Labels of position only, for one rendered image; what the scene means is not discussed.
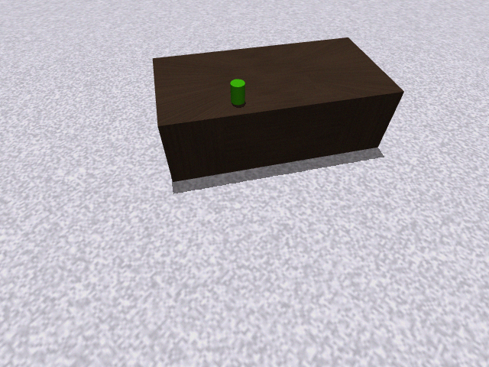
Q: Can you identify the can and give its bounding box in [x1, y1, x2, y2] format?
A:
[230, 79, 245, 105]

